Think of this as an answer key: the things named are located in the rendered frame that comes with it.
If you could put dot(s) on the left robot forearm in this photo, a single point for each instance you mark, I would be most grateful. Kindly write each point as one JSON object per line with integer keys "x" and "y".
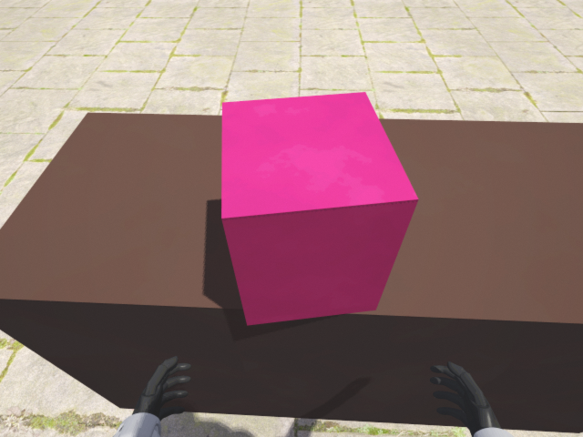
{"x": 141, "y": 424}

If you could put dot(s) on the pedestal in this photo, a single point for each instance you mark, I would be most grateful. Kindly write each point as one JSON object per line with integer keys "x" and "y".
{"x": 117, "y": 259}

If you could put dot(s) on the robot right hand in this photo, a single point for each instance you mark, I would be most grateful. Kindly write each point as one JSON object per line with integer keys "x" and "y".
{"x": 476, "y": 413}

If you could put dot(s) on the robot left hand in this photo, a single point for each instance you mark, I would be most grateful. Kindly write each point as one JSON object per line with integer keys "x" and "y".
{"x": 154, "y": 396}

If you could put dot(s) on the carton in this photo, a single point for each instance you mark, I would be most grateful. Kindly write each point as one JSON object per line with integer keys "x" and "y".
{"x": 315, "y": 204}

